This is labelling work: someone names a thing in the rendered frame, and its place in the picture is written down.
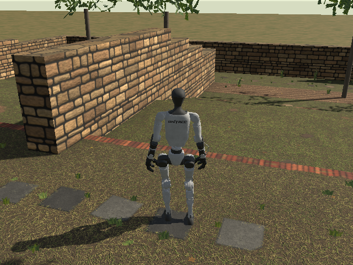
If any right robot hand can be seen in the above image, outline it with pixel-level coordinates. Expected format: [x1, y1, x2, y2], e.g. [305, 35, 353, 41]
[195, 157, 207, 169]

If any robot foot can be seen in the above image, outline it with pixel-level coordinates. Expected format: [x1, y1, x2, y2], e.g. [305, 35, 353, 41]
[186, 212, 194, 225]
[164, 208, 172, 221]

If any right robot foot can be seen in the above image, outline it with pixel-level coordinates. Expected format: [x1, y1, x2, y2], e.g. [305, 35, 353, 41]
[186, 212, 194, 225]

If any left robot hand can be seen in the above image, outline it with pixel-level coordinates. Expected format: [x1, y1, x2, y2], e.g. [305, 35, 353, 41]
[146, 157, 158, 172]

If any robot left forearm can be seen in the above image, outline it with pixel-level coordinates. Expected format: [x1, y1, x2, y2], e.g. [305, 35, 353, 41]
[147, 134, 158, 159]

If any robot right forearm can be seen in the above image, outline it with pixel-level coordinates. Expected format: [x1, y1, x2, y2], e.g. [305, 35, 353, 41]
[196, 135, 206, 158]

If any robot right upper arm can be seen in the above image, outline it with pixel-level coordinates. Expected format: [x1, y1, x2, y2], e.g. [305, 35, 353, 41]
[189, 112, 202, 143]

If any left robot foot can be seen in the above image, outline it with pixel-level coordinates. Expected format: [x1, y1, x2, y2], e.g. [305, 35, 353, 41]
[164, 208, 172, 221]

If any robot left upper arm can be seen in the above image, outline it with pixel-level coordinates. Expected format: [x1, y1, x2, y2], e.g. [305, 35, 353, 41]
[152, 112, 166, 142]

